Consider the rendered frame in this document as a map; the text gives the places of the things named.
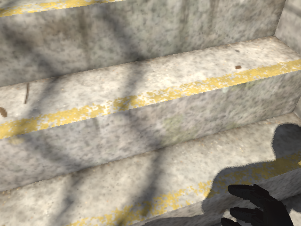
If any right robot hand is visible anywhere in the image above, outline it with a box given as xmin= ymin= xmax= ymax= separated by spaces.
xmin=221 ymin=184 xmax=293 ymax=226

